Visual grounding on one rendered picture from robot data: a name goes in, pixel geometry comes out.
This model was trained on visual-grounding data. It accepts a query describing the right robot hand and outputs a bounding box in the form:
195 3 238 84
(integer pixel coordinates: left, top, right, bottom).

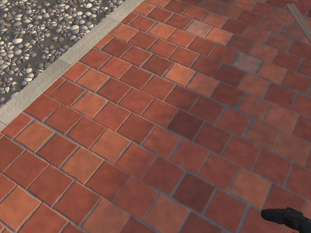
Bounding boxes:
260 207 311 233

